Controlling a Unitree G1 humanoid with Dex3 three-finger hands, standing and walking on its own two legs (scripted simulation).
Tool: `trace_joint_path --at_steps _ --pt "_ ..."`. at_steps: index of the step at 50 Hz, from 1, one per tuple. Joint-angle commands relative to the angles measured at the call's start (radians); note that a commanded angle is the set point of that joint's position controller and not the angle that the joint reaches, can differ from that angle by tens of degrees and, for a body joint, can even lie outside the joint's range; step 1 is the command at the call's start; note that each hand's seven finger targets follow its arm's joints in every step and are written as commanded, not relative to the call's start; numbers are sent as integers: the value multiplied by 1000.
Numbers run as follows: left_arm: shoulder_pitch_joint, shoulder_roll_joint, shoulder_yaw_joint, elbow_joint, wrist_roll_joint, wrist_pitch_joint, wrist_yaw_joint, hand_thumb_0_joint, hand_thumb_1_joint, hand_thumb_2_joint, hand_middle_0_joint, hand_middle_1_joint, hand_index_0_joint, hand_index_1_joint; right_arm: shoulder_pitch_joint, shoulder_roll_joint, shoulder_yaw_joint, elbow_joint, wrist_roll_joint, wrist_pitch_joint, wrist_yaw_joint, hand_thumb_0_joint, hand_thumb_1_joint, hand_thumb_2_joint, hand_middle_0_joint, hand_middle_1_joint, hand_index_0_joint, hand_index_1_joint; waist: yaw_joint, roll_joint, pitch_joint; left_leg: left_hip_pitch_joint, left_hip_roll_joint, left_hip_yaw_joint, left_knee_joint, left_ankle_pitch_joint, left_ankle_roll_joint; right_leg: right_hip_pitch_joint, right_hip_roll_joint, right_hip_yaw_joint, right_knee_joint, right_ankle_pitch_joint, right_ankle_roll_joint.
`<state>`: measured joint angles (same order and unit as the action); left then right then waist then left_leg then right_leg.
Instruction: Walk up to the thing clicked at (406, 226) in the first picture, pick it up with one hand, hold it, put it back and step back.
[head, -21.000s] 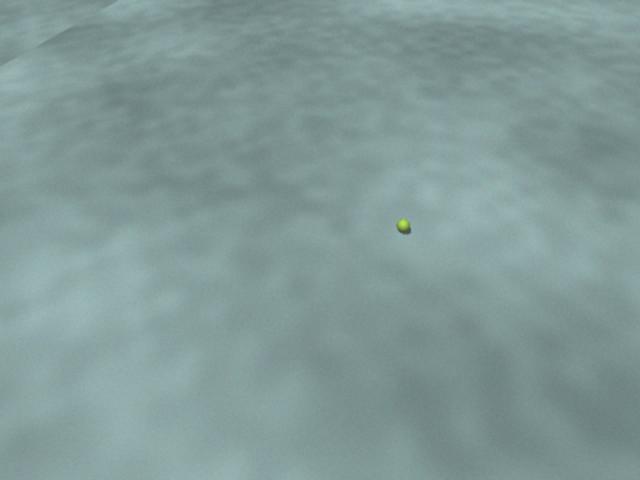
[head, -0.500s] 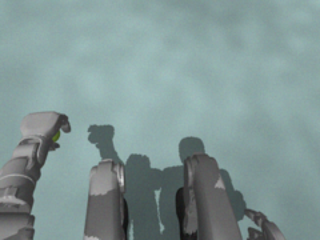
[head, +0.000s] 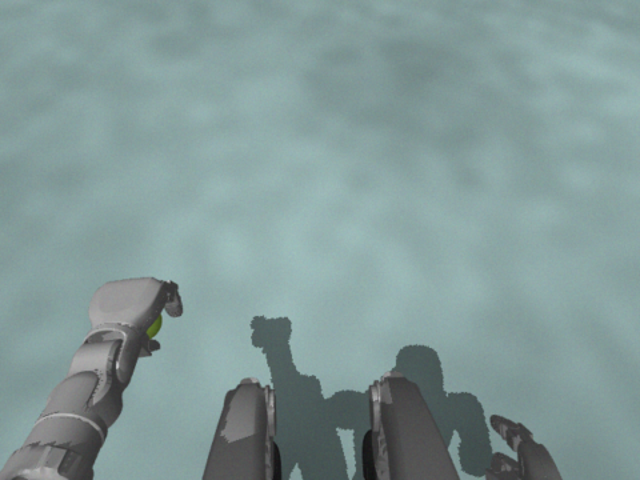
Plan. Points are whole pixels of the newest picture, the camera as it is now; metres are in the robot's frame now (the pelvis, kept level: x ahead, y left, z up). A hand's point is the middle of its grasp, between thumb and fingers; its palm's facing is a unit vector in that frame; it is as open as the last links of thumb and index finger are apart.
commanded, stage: lift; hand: left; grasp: from above
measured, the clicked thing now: (141, 321) +0.35 +0.26 -0.11
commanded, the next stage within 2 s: hold in 0.64 s
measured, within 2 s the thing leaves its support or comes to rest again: neither
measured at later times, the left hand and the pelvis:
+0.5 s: hand (133, 276) +0.35 +0.21 +0.04, palm faces -0.45 -0.08 -0.89, open 7.3 cm; pelvis +0.04 -0.01 +0.13, yaw +0 degrees
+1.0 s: hand (119, 238) +0.37 +0.21 +0.10, palm faces -0.46 -0.06 -0.89, open 7.2 cm; pelvis +0.07 -0.01 +0.17, yaw +0 degrees
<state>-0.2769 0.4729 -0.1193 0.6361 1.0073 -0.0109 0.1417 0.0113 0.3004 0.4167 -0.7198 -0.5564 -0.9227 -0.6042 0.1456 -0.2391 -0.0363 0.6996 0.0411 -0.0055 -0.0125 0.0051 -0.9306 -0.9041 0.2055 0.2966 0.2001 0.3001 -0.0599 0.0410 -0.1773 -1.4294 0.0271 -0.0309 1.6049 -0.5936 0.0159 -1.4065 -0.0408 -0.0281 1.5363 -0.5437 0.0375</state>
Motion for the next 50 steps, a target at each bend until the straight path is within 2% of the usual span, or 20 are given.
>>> trace_joint_path --at_steps 1,4,6,8,10,13,17,20,24,27,29,31,32,36,37,41,42,44,47,50 --pt "-303 198 77 -175 -10 13 54 0 441 529 -839 -640 -870 -610 49 -162 -54 -71 2 -39 -41 0 -919 -906 200 301 200 301 -21 79 -367 456 -22 -33 -413 26 -10 309 62 -5 -316 22 -56" --pt "-299 200 79 -137 -10 25 59 0 443 524 -841 -636 -874 -604 57 -158 -49 -59 3 -45 -50 0 -916 -906 200 300 200 300 -15 55 -326 493 -28 -18 -467 39 -8 398 64 12 -402 24 -57" --pt "-267 155 42 -90 -17 33 50 0 449 523 -848 -623 -879 -594 64 -153 -47 -55 4 -50 -53 0 -915 -906 200 300 200 300 -11 28 -301 539 -27 -15 -507 75 -9 455 66 15 -450 51 -57" --pt "-255 159 49 -55 -21 40 46 0 440 527 -840 -623 -869 -594 75 -156 -48 -47 5 -55 -56 0 -914 -905 200 300 200 300 -7 30 -280 578 -24 -14 -543 115 -12 493 67 17 -488 89 -57" --pt "-266 123 18 -55 -21 43 44 0 450 556 -858 -617 -881 -596 85 -152 -47 -51 2 -58 -57 0 -912 -905 200 300 200 300 -6 29 -278 630 -24 -9 -583 160 -14 546 71 13 -526 132 -58" --pt "-285 118 14 -36 -24 47 49 0 467 573 -871 -620 -892 -600 94 -152 -45 -49 -2 -60 -57 0 -909 -905 200 300 200 300 -3 40 -260 695 -25 0 -637 198 -16 600 73 9 -575 168 -58" --pt "-310 147 33 -42 -16 40 59 0 416 579 -859 -573 -865 -569 105 -151 -44 -55 -4 -59 -54 0 -911 -906 200 301 200 301 3 41 -237 769 -30 16 -702 251 -16 689 71 14 -652 210 -55" --pt "-287 126 28 -32 -12 42 66 0 407 584 -850 -576 -856 -571 112 -146 -45 -46 -4 -56 -50 0 -909 -905 200 301 200 301 12 32 -244 819 -34 22 -737 310 -16 752 68 21 -694 264 -54" --pt "-292 115 21 -14 -3 47 69 0 410 612 -861 -565 -860 -567 124 -149 -49 -41 -4 -47 -44 0 -907 -904 200 301 200 301 4 27 -232 893 -32 22 -783 382 -20 802 66 21 -739 329 -53" --pt "-288 118 25 -11 -8 48 69 0 405 614 -857 -560 -856 -562 124 -153 -53 -47 -5 -40 -41 0 -903 -902 200 300 200 300 13 14 -218 932 -36 29 -823 403 -18 857 61 23 -787 351 -49" --pt "-301 98 11 0 -17 48 63 0 422 627 -866 -576 -867 -577 126 -153 -54 -47 -4 -38 -39 0 -904 -902 200 300 200 300 4 -6 -203 951 -35 31 -849 404 -16 884 61 24 -815 354 -47" --pt "-300 105 17 2 -23 44 59 0 429 664 -882 -570 -876 -577 119 -153 -56 -51 -2 -34 -38 0 -901 -901 200 300 200 300 9 -7 -191 970 -39 37 -871 404 -15 909 58 29 -843 358 -43" --pt "-306 92 4 10 -22 42 54 0 421 668 -878 -571 -870 -580 121 -149 -55 -47 -2 -32 -38 0 -901 -901 200 300 200 300 7 -12 -188 977 -38 37 -877 420 -14 915 58 29 -851 373 -43" --pt "-296 107 13 8 -17 32 48 0 453 674 -885 -601 -888 -599 108 -148 -56 -52 -2 -27 -38 0 -900 -901 200 300 200 300 20 -24 -184 1004 -46 50 -911 436 -11 971 54 37 -892 398 -38" --pt "-315 102 6 -8 -17 29 47 0 469 690 -898 -611 -902 -609 105 -152 -57 -57 -2 -26 -37 0 -901 -901 200 300 200 300 14 -20 -184 1028 -44 49 -922 441 -13 974 56 33 -898 398 -39" --pt "-310 109 9 12 2 24 41 0 455 621 -886 -545 -893 -540 110 -156 -59 -52 1 -20 -36 0 -900 -899 200 300 200 300 11 -3 -164 1071 -40 47 -950 485 -20 975 61 25 -910 421 -46" --pt "-318 110 10 5 5 22 37 0 447 632 -875 -554 -882 -549 106 -155 -61 -52 1 -17 -36 0 -899 -898 200 300 200 300 21 7 -168 1086 -40 47 -956 505 -21 981 62 26 -915 439 -47" --pt "-336 113 7 -9 4 16 32 0 458 631 -880 -564 -890 -555 104 -158 -62 -56 1 -15 -35 0 -899 -898 200 300 200 300 13 -4 -158 1099 -39 46 -970 499 -21 993 63 23 -929 430 -47" --pt "-321 111 9 -7 3 17 25 0 460 640 -891 -541 -895 -538 97 -160 -65 -62 2 -13 -33 0 -895 -898 200 300 200 300 26 10 -154 1120 -39 49 -990 511 -23 999 64 23 -942 436 -50" --pt "-329 106 6 -21 1 16 16 0 480 625 -892 -548 -903 -538 92 -158 -66 -64 3 -9 -33 0 -894 -897 200 300 200 300 21 -1 -161 1139 -40 51 -997 541 -22 1027 65 28 -950 469 -47"
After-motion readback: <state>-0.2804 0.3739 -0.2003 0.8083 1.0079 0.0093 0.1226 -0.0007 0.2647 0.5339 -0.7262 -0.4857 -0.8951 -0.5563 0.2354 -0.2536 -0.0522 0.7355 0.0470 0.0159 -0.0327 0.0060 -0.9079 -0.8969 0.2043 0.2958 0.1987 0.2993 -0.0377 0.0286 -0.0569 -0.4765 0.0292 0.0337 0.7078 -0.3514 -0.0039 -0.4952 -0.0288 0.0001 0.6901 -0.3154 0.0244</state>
